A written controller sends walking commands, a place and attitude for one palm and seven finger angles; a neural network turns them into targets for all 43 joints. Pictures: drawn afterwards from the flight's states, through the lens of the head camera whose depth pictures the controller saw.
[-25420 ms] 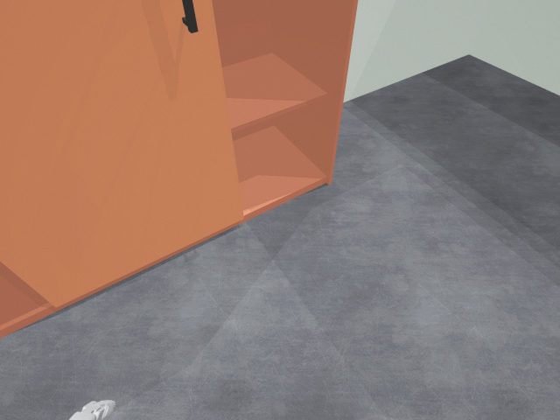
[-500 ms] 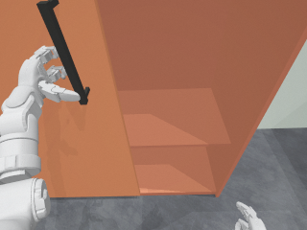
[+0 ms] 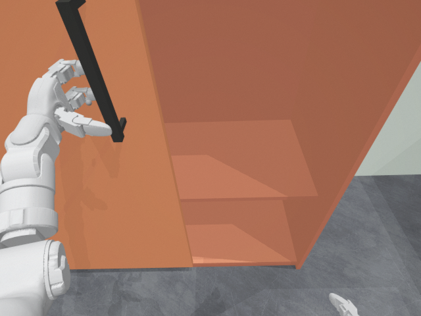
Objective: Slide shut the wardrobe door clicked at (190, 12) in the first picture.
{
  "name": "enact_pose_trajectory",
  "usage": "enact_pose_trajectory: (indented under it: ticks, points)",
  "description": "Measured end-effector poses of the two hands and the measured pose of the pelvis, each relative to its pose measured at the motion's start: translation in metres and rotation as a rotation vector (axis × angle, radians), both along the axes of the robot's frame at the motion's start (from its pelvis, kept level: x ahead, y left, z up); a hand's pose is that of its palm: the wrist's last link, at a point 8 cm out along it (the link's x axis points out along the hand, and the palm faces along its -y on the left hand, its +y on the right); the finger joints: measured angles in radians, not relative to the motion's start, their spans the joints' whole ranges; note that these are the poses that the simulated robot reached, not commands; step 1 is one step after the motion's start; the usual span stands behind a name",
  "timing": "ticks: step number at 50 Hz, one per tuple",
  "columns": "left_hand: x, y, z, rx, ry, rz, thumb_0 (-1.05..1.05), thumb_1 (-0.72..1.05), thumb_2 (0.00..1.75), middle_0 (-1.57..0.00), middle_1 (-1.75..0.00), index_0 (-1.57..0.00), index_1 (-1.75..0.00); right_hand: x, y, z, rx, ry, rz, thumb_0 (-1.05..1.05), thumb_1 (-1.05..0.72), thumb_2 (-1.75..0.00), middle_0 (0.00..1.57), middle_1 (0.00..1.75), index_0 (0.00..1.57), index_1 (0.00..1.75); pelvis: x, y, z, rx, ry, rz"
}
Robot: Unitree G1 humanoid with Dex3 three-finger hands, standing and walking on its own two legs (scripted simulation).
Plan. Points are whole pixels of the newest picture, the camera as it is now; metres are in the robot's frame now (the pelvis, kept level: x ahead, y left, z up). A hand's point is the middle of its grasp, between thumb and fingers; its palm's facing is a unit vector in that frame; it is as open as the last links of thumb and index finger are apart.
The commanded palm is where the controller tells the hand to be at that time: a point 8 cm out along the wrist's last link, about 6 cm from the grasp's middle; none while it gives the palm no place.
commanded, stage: slide the fingers in behind the handle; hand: left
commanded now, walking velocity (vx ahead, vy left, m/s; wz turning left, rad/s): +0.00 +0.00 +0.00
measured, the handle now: (101, 78) +0.46 +0.21 +0.26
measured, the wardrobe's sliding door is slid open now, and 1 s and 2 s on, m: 0.48 0.48 0.48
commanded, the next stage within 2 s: grip the handle and tug to test in 1.62 s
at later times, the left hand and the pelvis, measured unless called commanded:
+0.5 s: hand (97, 107) +0.40 +0.20 +0.23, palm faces +0.06 -1.00 -0.05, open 14.0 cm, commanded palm +0.38 +0.25 +0.23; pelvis +0.00 +0.00 +0.00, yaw +0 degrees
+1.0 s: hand (111, 106) +0.40 +0.18 +0.23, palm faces +0.04 -1.00 -0.04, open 14.0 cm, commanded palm +0.38 +0.23 +0.23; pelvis +0.01 -0.01 +0.00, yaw +0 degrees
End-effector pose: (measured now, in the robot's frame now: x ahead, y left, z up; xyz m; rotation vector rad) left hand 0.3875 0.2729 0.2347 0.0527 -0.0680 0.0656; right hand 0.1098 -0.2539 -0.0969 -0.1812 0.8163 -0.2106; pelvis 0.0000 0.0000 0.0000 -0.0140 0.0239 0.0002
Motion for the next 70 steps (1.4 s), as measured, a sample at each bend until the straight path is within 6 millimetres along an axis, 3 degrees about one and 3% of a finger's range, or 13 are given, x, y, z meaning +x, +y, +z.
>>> enact_pose_trajectory:
  ticks: [15,22,35,43,60,70]
  points:
    - [-0.018,-0.01,-0.002,0.001,-0.024,-0.017,-0.01,-0.5,0.3,-0.3,-1.2,-0.31,-1.2,0.024,0.008,0.009,0.016,-0.073,0.03,0.01,-0.9,-0.9,0.2,0.3,0.2,0.3,0.0,0.001,0.0,0.002,-0.013,-0.002]
    - [-0.015,-0.016,-0.002,-0.003,-0.006,-0.006,-0.01,-0.5,0.3,-0.3,-1.2,-0.31,-1.2,0.034,0.01,0.011,0.014,-0.086,0.049,0.01,-0.9,-0.9,0.2,0.3,0.2,0.3,-0.002,-0.001,0.0,0.002,-0.015,0.004]
    - [0.0,-0.032,-0.003,-0.01,0.008,-0.018,-0.01,-0.5,0.3,-0.3,-1.2,-0.31,-1.2,0.023,0.002,0.004,0.016,-0.044,0.019,0.01,-0.9,-0.9,0.2,0.3,0.2,0.3,0.002,-0.005,0.0,0.005,-0.008,-0.004]
    - [-0.002,-0.032,-0.004,-0.005,-0.007,-0.011,-0.01,-0.5,0.3,-0.31,-1.2,-0.31,-1.2,0.016,-0.003,0.001,0.017,-0.018,0.002,0.01,-0.9,-0.9,0.2,0.3,0.2,0.3,0.006,-0.006,0.001,0.006,-0.01,-0.008]
    - [-0.008,-0.044,-0.003,-0.015,-0.003,-0.001,-0.01,-0.5,0.3,-0.3,-1.2,-0.28,-1.2,0.045,0.008,0.01,0.032,-0.085,0.045,0.01,-0.91,-0.9,0.2,0.3,0.2,0.3,0.006,-0.006,0.0,0.007,-0.019,-0.001]
    - [-0.008,-0.045,-0.003,-0.012,-0.006,0.008,-0.01,-0.5,0.3,-0.3,-1.2,-0.25,-1.2,0.047,0.014,0.009,0.035,-0.077,0.063,0.01,-0.9,-0.9,0.2,0.3,0.2,0.3,0.006,-0.004,0.0,0.008,-0.023,0.005]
